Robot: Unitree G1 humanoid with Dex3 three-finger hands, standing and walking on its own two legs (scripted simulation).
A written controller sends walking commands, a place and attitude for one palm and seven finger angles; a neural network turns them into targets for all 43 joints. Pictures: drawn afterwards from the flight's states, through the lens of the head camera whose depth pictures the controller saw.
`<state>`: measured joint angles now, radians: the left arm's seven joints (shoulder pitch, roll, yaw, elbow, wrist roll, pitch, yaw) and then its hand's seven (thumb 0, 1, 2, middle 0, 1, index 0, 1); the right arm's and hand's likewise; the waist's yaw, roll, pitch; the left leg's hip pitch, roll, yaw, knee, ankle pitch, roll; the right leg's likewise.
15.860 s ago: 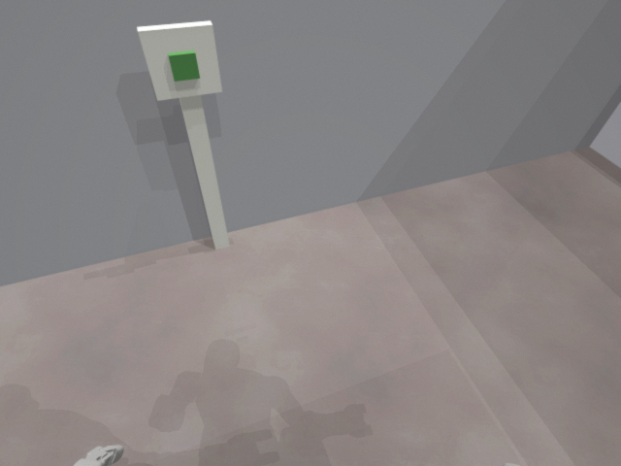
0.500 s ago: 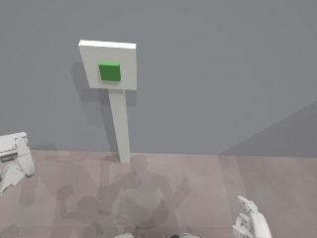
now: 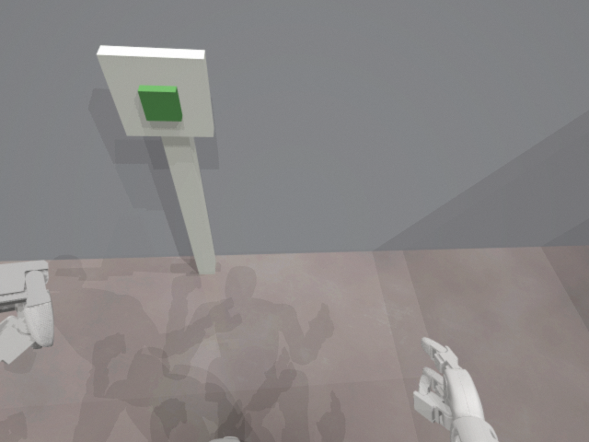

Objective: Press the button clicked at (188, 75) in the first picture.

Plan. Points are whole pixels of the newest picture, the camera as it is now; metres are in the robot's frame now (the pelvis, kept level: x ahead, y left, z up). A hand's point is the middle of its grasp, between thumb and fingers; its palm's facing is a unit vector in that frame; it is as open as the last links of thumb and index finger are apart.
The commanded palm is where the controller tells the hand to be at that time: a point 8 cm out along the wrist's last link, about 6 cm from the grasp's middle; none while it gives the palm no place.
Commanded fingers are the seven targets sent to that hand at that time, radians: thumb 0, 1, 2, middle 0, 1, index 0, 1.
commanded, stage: stop stepping back and stand still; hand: left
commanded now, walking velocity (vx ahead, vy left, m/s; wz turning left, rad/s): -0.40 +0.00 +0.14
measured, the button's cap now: (161, 102) +0.67 +0.31 +0.02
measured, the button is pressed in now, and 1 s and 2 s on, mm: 0 0 0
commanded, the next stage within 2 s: let the arm hang, fingers relaxed in 1.58 s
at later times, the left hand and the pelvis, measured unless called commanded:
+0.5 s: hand out of the picture +0.04 +0.23 +0.17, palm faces +0.49 -0.80 -0.35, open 3.1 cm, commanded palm -0.01 +0.26 +0.17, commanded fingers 0.00 0.90 0.90 -1.30 -1.50 -1.30 -1.50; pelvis -0.13 -0.02 +0.00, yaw +3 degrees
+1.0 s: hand out of the picture -0.01 +0.23 +0.16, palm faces +0.49 -0.77 -0.41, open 3.1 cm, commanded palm -0.07 +0.27 +0.17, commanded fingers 0.00 0.90 0.90 -1.30 -1.50 -1.30 -1.50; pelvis -0.17 -0.02 -0.02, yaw +7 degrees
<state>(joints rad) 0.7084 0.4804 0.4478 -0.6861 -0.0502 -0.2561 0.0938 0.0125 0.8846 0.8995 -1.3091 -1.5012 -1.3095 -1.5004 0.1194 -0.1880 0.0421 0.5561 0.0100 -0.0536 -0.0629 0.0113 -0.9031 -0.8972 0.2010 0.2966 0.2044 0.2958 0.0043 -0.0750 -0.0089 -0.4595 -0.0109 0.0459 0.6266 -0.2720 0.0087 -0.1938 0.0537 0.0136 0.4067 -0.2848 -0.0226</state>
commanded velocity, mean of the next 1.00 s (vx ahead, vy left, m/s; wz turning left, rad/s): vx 0.14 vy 0.01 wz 0.01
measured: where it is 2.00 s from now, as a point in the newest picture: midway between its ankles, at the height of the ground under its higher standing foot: outside the picture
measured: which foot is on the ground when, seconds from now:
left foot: up 0.00-0.00, down 0.02-0.32, up 0.34-0.54, down 0.56-1.00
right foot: down 0.00-0.04, up 0.06-0.30, down 0.32-1.00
